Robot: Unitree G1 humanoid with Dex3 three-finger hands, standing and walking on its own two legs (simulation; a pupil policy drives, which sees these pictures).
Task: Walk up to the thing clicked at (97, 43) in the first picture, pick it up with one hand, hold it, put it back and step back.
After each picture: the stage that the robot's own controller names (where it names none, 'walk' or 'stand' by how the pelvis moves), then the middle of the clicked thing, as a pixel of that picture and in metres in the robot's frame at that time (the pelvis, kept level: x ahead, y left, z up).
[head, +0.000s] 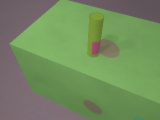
stand; (94, 37) +0.68 -0.05 -0.05
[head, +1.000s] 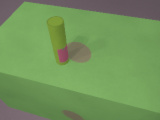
walk; (59, 43) +0.58 +0.15 -0.03
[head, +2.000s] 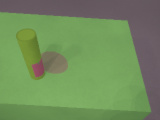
stand; (32, 57) +0.48 +0.22 -0.03
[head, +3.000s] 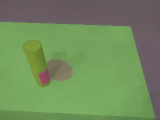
stand; (38, 66) +0.48 +0.21 -0.06
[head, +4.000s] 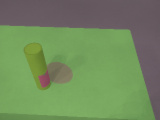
stand; (39, 68) +0.47 +0.21 -0.06
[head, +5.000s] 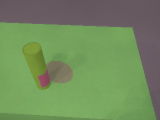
stand; (38, 68) +0.46 +0.21 -0.06
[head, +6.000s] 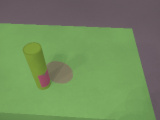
stand; (38, 68) +0.47 +0.21 -0.06
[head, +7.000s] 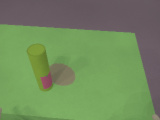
rise first; (41, 70) +0.46 +0.20 -0.05
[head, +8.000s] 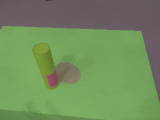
go down; (47, 68) +0.48 +0.19 -0.05
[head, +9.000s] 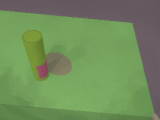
go down; (37, 58) +0.49 +0.18 -0.03
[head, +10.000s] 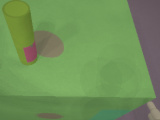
go down; (23, 38) +0.49 +0.17 +0.03
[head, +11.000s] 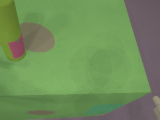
close in; (8, 32) +0.49 +0.18 +0.04
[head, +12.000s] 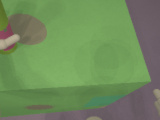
close; out of the picture +0.51 +0.19 +0.07
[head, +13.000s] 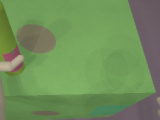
lift; (3, 44) +0.45 +0.20 +0.05
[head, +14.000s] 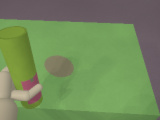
lift; (23, 72) +0.32 +0.18 +0.13
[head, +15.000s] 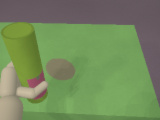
hold; (29, 68) +0.32 +0.16 +0.15
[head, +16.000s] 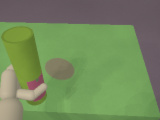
hold; (28, 71) +0.32 +0.17 +0.13
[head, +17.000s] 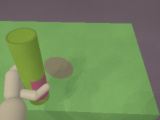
crouch; (32, 71) +0.33 +0.16 +0.12
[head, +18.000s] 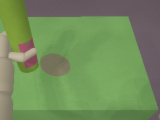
crouch; (20, 36) +0.44 +0.18 +0.15
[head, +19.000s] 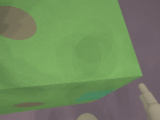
lower; out of the picture +0.54 +0.21 +0.07
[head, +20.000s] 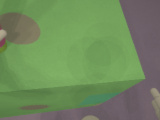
lower; out of the picture +0.52 +0.20 +0.07
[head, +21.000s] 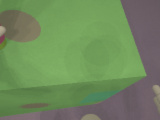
lower; out of the picture +0.53 +0.20 +0.07
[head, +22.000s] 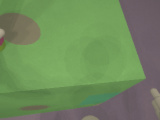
lower; out of the picture +0.53 +0.21 +0.07
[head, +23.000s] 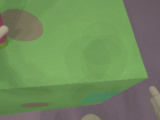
loosen; out of the picture +0.53 +0.20 +0.07
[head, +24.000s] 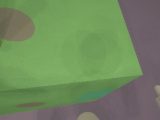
withdraw; out of the picture +0.50 +0.21 +0.07
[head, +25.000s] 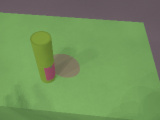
sink last; (45, 60) +0.46 +0.18 +0.00
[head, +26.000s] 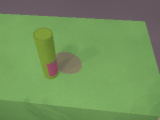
stand; (47, 56) +0.49 +0.18 +0.01
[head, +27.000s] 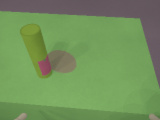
stand; (38, 54) +0.49 +0.20 +0.01
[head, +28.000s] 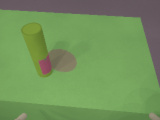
stand; (39, 53) +0.49 +0.19 +0.01
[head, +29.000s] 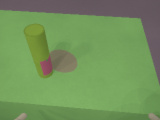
stand; (40, 54) +0.49 +0.19 +0.01
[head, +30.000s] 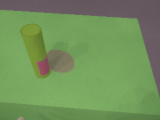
stand; (37, 54) +0.49 +0.19 +0.01
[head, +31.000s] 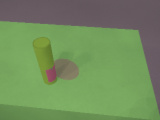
stand; (46, 63) +0.50 +0.18 -0.05
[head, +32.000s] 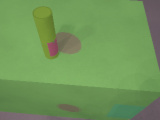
walk; (47, 36) +0.56 +0.15 -0.02
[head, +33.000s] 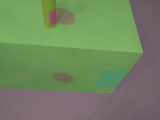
walk; (48, 5) +0.76 +0.20 -0.04
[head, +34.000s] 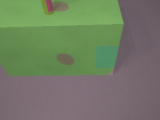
stand; out of the picture +1.04 +0.32 -0.03
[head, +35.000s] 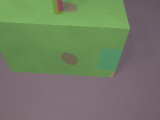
stand; out of the picture +1.08 +0.21 -0.05
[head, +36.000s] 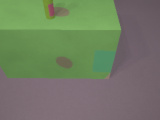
stand; (47, 1) +1.08 +0.25 -0.06
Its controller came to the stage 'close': yes
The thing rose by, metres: 0.21
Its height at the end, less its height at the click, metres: +0.00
